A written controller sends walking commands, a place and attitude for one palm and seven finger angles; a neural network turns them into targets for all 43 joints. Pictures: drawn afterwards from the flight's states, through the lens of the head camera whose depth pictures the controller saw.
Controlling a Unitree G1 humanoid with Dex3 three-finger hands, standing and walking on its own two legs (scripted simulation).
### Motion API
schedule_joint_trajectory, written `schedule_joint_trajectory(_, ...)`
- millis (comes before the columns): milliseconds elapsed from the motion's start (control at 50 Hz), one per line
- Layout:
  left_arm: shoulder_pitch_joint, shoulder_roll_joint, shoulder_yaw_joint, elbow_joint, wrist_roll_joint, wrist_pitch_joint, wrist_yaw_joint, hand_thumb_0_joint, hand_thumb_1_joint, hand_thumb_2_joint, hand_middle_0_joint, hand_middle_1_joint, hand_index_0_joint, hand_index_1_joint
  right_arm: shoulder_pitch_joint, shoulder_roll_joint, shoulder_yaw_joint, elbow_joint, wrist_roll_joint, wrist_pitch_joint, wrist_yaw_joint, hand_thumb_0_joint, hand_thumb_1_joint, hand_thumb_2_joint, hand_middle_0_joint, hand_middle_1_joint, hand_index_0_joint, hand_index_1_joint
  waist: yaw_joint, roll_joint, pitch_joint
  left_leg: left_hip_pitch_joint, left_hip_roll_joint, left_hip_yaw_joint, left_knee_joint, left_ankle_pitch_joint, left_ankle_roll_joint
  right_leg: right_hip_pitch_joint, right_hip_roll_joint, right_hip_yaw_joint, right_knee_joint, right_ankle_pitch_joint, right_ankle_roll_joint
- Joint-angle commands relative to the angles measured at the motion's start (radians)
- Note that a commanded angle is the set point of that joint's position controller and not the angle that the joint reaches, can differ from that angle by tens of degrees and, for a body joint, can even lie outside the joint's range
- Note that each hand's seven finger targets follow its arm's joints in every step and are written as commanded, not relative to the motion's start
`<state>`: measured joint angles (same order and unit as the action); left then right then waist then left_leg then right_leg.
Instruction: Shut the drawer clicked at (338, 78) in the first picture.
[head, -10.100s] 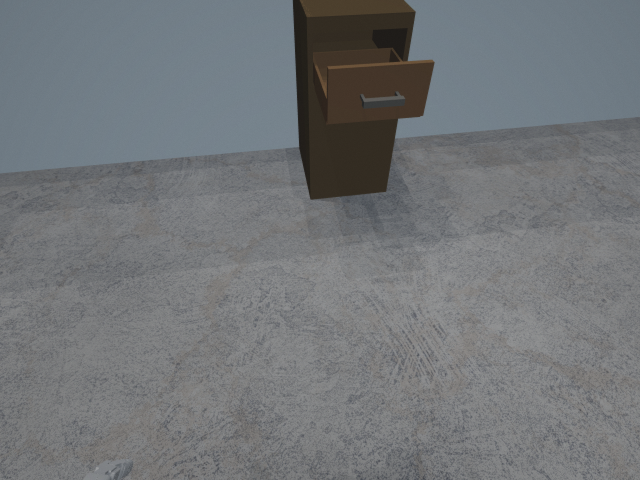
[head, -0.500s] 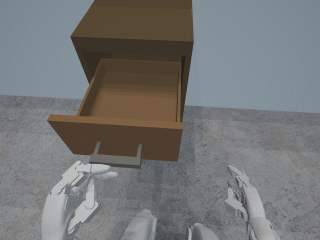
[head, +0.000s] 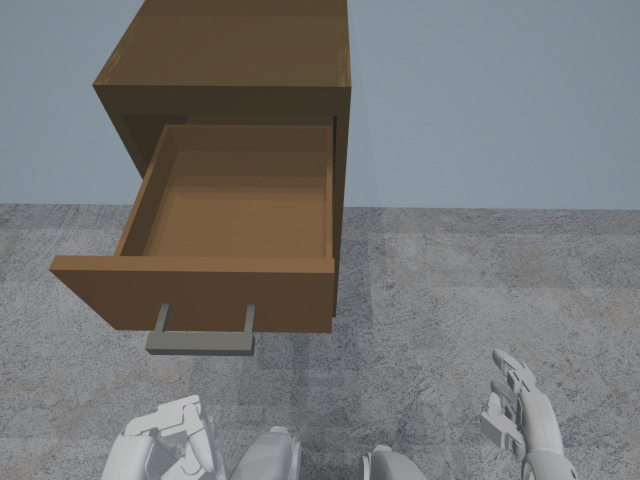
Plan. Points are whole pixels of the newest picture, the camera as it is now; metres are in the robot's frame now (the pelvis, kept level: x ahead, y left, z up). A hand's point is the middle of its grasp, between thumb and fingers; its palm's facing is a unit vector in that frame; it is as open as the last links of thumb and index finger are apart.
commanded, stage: raise the hand and make a fist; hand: left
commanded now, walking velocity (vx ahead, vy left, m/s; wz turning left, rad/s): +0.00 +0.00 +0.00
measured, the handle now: (204, 328) +0.30 +0.18 -0.01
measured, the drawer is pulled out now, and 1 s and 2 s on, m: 0.28 0.28 0.28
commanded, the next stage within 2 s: bring the fist close to the handle in 0.74 s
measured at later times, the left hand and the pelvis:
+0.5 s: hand (162, 465) +0.14 +0.14 +0.11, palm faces +0.14 -0.99 +0.04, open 3.3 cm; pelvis +0.00 +0.02 +0.01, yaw +0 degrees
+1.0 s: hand (197, 466) +0.14 +0.12 +0.07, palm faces +0.00 -1.00 +0.07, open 3.3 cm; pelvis +0.01 +0.03 +0.01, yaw +0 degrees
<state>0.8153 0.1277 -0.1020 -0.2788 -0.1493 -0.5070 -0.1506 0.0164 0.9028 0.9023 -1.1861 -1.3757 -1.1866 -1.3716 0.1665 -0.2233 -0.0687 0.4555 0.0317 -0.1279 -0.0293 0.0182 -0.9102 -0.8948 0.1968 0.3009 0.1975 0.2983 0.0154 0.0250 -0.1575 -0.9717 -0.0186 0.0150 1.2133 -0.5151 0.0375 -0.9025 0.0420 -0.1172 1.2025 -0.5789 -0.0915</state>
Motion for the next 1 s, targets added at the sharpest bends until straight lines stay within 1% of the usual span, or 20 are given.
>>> schedule_joint_trajectory(0, 0.149, 0.027, 0.089, -0.31, -0.028, -0.032, 0.102, 0.0, 0.9, 0.9, -1.38, -1.578, -1.38, -1.578, -0.036, -0.057, -0.016, -0.207, -0.003, -0.025, -0.001, 0.0, -0.9, -0.9, 0.2, 0.3, 0.2, 0.3, 0.017, 0.0, -0.233, 0.194, 0.006, -0.043, -0.191, 0.246, 0.012, 0.244, -0.035, 0.152, -0.269, 0.284, 0.071)
schedule_joint_trajectory(100, 0.097, -0.049, -0.094, -0.293, -0.004, -0.015, 0.087, 0.0, 0.9, 0.9, -1.4, -1.6, -1.4, -1.6, -0.031, -0.081, 0.011, -0.217, -0.003, -0.04, 0.01, 0.0, -0.9, -0.9, 0.2, 0.3, 0.2, 0.3, -0.053, -0.076, -0.079, 0.169, 0.018, -0.079, -0.202, 0.177, 0.024, 0.158, -0.036, 0.142, -0.315, 0.209, 0.084)
schedule_joint_trajectory(140, 0.115, -0.025, -0.112, -0.245, 0.017, 0.009, 0.061, 0.0, 0.9, 0.9, -1.4, -1.6, -1.4, -1.6, -0.031, -0.088, 0.019, -0.222, -0.002, -0.035, 0.009, 0.0, -0.9, -0.9, 0.2, 0.3, 0.2, 0.3, -0.057, -0.085, -0.019, 0.134, 0.019, -0.086, -0.205, 0.123, 0.024, 0.136, -0.041, 0.149, -0.328, 0.14, 0.08)
schedule_joint_trajectory(180, 0.129, 0.035, -0.075, -0.215, 0.052, 0.039, 0.062, 0.0, 0.9, 0.9, -1.4, -1.6, -1.4, -1.6, -0.049, -0.088, 0.021, -0.229, 0.0, -0.016, 0.007, 0.0, -0.9, -0.9, 0.2, 0.3, 0.2, 0.3, -0.038, -0.078, 0.011, 0.129, 0.018, -0.084, -0.217, 0.094, 0.021, 0.132, -0.041, 0.151, -0.334, 0.079, 0.07)
schedule_joint_trajectory(280, 0.169, 0.068, 0.021, -0.313, 0.06, 0.065, 0.145, 0.0, 0.9, 0.9, -1.4, -1.6, -1.4, -1.6, -0.047, -0.062, 0.024, -0.272, -0.007, 0.02, 0.016, 0.0, -0.9, -0.9, 0.2, 0.3, 0.2, 0.3, 0.03, -0.004, -0.118, 0.204, 0.012, -0.064, -0.26, 0.123, 0.008, 0.184, -0.02, 0.108, -0.293, 0.097, 0.048)
schedule_joint_trajectory(320, 0.16, 0.017, -0.004, -0.377, 0.039, 0.042, 0.176, 0.0, 0.9, 0.9, -1.4, -1.6, -1.4, -1.6, -0.041, -0.054, 0.027, -0.284, -0.012, 0.015, 0.024, 0.0, -0.9, -0.9, 0.2, 0.3, 0.2, 0.3, 0.024, 0.021, -0.14, 0.228, 0.011, -0.065, -0.27, 0.139, 0.005, 0.178, -0.011, 0.084, -0.282, 0.112, 0.047)
schedule_joint_trajectory(380, 0.114, -0.027, -0.064, -0.395, 0.027, -0.008, 0.188, 0.0, 0.9, 0.9, -1.4, -1.6, -1.4, -1.6, -0.034, -0.066, 0.031, -0.266, -0.013, -0.011, 0.031, 0.0, -0.9, -0.9, 0.2, 0.3, 0.2, 0.3, -0.012, -0.015, -0.099, 0.214, 0.016, -0.085, -0.259, 0.127, 0.008, 0.129, -0.004, 0.08, -0.287, 0.093, 0.05)
schedule_joint_trajectory(420, 0.087, -0.047, -0.121, -0.367, 0.031, -0.034, 0.164, 0.0, 0.9, 0.9, -1.4, -1.6, -1.4, -1.6, -0.026, -0.082, 0.031, -0.255, -0.011, -0.031, 0.036, 0.0, -0.9, -0.9, 0.2, 0.3, 0.2, 0.3, -0.04, -0.035, -0.056, 0.182, 0.017, -0.097, -0.245, 0.072, 0.013, 0.082, -0.008, 0.083, -0.29, 0.037, 0.053)
schedule_joint_trajectory(460, 0.103, -0.036, -0.144, -0.323, 0.041, -0.036, 0.13, 0.0, 0.9, 0.9, -1.4, -1.6, -1.4, -1.6, -0.018, -0.092, 0.028, -0.25, -0.008, -0.039, 0.034, 0.0, -0.9, -0.9, 0.2, 0.3, 0.2, 0.3, -0.05, -0.057, -0.046, 0.153, 0.019, -0.102, -0.234, 0.051, 0.016, 0.078, -0.015, 0.094, -0.29, 0.021, 0.054)
schedule_joint_trajectory(500, 0.15, -0.014, -0.135, -0.278, 0.063, -0.005, 0.107, 0.0, 0.9, 0.9, -1.4, -1.6, -1.4, -1.6, -0.01, -0.094, 0.025, -0.255, -0.002, -0.028, 0.031, 0.0, -0.9, -0.9, 0.2, 0.3, 0.2, 0.3, -0.044, -0.071, -0.044, 0.146, 0.017, -0.096, -0.236, 0.044, 0.015, 0.096, -0.021, 0.107, -0.298, 0.016, 0.053)
schedule_joint_trajectory(560, 0.187, 0.052, -0.063, -0.29, 0.081, 0.057, 0.111, 0.0, 0.9, 0.9, -1.4, -1.6, -1.4, -1.6, -0.023, -0.085, 0.022, -0.28, -0.001, 0.006, 0.025, 0.0, -0.9, -0.9, 0.2, 0.3, 0.2, 0.3, -0.004, -0.055, -0.099, 0.165, 0.012, -0.083, -0.255, 0.08, 0.011, 0.153, -0.025, 0.104, -0.282, 0.063, 0.051)
schedule_joint_trajectory(580, 0.208, 0.081, -0.013, -0.286, 0.084, 0.08, 0.13, 0.0, 0.9, 0.9, -1.4, -1.6, -1.4, -1.6, -0.033, -0.08, 0.019, -0.278, -0.001, 0.02, 0.02, 0.0, -0.9, -0.9, 0.2, 0.3, 0.2, 0.3, 0.019, -0.032, -0.113, 0.172, 0.011, -0.077, -0.26, 0.099, 0.007, 0.174, -0.022, 0.106, -0.282, 0.084, 0.049)
schedule_joint_trajectory(620, 0.212, 0.051, -0.005, -0.342, 0.067, 0.086, 0.161, 0.0, 0.9, 0.9, -1.4, -1.6, -1.4, -1.6, -0.026, -0.063, 0.021, -0.29, -0.003, 0.03, 0.022, 0.0, -0.9, -0.9, 0.2, 0.3, 0.2, 0.3, 0.028, -0.008, -0.147, 0.213, 0.011, -0.072, -0.276, 0.151, 0.003, 0.196, -0.014, 0.082, -0.268, 0.142, 0.046)
schedule_joint_trajectory(700, 0.178, -0.017, -0.044, -0.413, 0.035, 0.029, 0.202, 0.0, 0.9, 0.9, -1.4, -1.6, -1.4, -1.6, -0.016, -0.063, 0.021, -0.272, -0.012, 0.008, 0.028, 0.0, -0.9, -0.9, 0.2, 0.3, 0.2, 0.3, 0.007, 0.01, -0.139, 0.256, 0.017, -0.083, -0.273, 0.212, -0.003, 0.156, 0.001, 0.056, -0.263, 0.174, 0.047)
schedule_joint_trajectory(760, 0.166, -0.042, -0.114, -0.391, 0.033, -0.017, 0.171, 0.0, 0.9, 0.9, -1.4, -1.6, -1.4, -1.6, -0.012, -0.08, 0.022, -0.257, -0.012, -0.019, 0.039, 0.0, -0.9, -0.9, 0.2, 0.3, 0.2, 0.3, -0.022, -0.01, -0.092, 0.225, 0.023, -0.102, -0.259, 0.195, 0.001, 0.111, -0.002, 0.05, -0.254, 0.15, 0.049)
schedule_joint_trajectory(800, 0.163, -0.042, -0.143, -0.337, 0.048, -0.021, 0.14, 0.0, 0.9, 0.9, -1.4, -1.6, -1.4, -1.6, -0.003, -0.087, 0.021, -0.25, -0.009, -0.024, 0.038, 0.0, -0.9, -0.9, 0.2, 0.3, 0.2, 0.3, -0.045, -0.058, -0.062, 0.193, 0.023, -0.106, -0.241, 0.167, 0.009, 0.099, -0.007, 0.059, -0.256, 0.151, 0.053)
schedule_joint_trajectory(860, 0.195, -0.021, -0.142, -0.247, 0.078, 0.01, 0.1, 0.0, 0.9, 0.9, -1.4, -1.6, -1.4, -1.6, -0.015, -0.09, 0.019, -0.258, -0.006, -0.014, 0.037, 0.0, -0.9, -0.9, 0.2, 0.3, 0.2, 0.3, -0.039, -0.074, -0.052, 0.154, 0.017, -0.104, -0.23, 0.142, 0.008, 0.095, -0.016, 0.068, -0.242, 0.155, 0.053)
schedule_joint_trajectory(880, 0.208, 0.016, -0.097, -0.216, 0.093, 0.024, 0.105, 0.0, 0.9, 0.9, -1.4, -1.6, -1.4, -1.6, -0.022, -0.087, 0.015, -0.25, -0.006, -0.002, 0.034, 0.0, -0.9, -0.9, 0.2, 0.3, 0.2, 0.3, -0.023, -0.065, -0.057, 0.151, 0.016, -0.101, -0.225, 0.151, 0.004, 0.102, -0.016, 0.073, -0.234, 0.164, 0.048)
schedule_joint_trajectory(960, 0.153, 0.012, -0.066, -0.283, 0.091, 0.021, 0.142, 0.0, 0.9, 0.9, -1.4, -1.6, -1.4, -1.6, -0.033, -0.071, 0.02, -0.273, -0.017, 0.016, 0.036, 0.0, -0.9, -0.9, 0.2, 0.3, 0.2, 0.3, 0.003, -0.013, -0.161, 0.168, 0.009, -0.089, -0.206, 0.183, -0.002, 0.103, -0.016, 0.068, -0.185, 0.181, 0.045)
schedule_joint_trajectory(980, 0.117, 0.036, -0.03, -0.299, 0.089, 0.01, 0.166, 0.0, 0.9, 0.9, -1.4, -1.6, -1.4, -1.6, -0.027, -0.066, 0.019, -0.261, -0.02, 0.019, 0.033, 0.0, -0.9, -0.9, 0.2, 0.3, 0.2, 0.3, 0.009, 0.001, -0.176, 0.174, 0.012, -0.091, -0.201, 0.198, -0.008, 0.091, -0.009, 0.068, -0.177, 0.184, 0.042)
